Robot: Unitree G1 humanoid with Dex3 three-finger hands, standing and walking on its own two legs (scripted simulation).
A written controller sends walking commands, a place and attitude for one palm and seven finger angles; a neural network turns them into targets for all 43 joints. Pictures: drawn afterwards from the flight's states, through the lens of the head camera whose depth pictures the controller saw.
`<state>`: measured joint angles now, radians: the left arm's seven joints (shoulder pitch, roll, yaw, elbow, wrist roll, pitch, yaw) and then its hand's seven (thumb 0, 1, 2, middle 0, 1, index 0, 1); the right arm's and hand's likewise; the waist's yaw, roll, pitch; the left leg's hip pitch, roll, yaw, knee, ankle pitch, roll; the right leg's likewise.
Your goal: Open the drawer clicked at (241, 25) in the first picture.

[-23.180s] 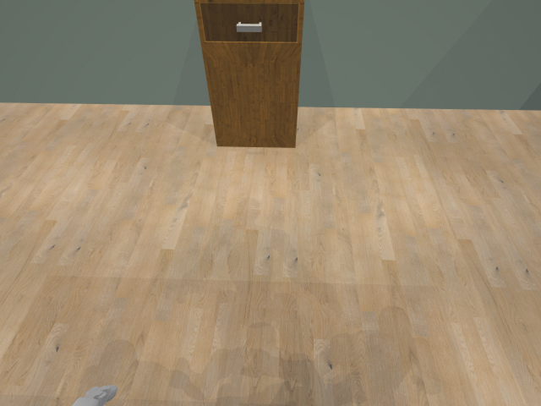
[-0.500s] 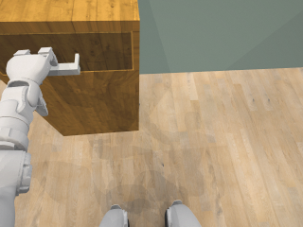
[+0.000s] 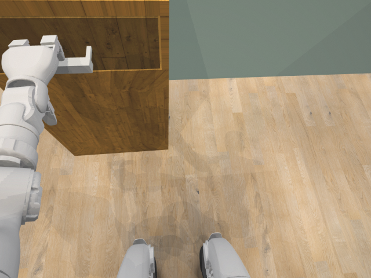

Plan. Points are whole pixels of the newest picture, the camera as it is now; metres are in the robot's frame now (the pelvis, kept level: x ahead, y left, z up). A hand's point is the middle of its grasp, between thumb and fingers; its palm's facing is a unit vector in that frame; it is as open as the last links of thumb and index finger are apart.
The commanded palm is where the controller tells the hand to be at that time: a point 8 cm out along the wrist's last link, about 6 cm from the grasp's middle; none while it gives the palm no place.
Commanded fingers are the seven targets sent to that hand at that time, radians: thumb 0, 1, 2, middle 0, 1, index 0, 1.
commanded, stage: lower the fingers behind the handle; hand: left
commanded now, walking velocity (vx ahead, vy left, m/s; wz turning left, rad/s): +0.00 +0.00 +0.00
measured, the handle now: (67, 58) +0.61 +0.25 +0.02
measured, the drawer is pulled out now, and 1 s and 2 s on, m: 0.00 0.00 0.00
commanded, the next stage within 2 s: lift the fingers back up to retry in 0.28 s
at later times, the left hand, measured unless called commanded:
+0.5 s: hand (45, 85) +0.52 +0.27 +0.03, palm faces -0.08 +0.02 -1.00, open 14.4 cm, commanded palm +0.51 +0.24 +0.07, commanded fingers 0.00 -0.50 0.30 -0.30 -1.20 -0.30 -1.20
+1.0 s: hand (46, 62) +0.54 +0.25 +0.08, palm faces -0.02 +0.00 -1.00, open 13.9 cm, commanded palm +0.51 +0.24 +0.13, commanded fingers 0.00 -0.50 0.30 -0.30 -1.20 -0.30 -1.20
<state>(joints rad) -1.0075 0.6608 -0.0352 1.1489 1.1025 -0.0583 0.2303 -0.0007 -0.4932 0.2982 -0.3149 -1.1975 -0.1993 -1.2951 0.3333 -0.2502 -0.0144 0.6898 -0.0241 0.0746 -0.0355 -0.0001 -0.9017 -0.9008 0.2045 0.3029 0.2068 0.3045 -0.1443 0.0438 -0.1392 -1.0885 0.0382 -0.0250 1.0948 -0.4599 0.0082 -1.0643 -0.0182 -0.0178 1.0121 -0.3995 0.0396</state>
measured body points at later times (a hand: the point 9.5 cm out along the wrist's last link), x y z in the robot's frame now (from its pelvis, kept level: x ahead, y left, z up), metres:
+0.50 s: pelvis -0.01 +0.00 -0.01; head +0.15 +0.01 +0.42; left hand +0.52 +0.27 +0.09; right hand +0.00 -0.28 -0.13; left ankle +0.02 +0.11 -0.66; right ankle +0.03 -0.15 -0.66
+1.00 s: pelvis +0.04 +0.00 +0.04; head +0.16 +0.00 +0.47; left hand +0.53 +0.25 +0.13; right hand +0.04 -0.28 -0.10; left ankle +0.02 +0.11 -0.66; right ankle +0.03 -0.15 -0.66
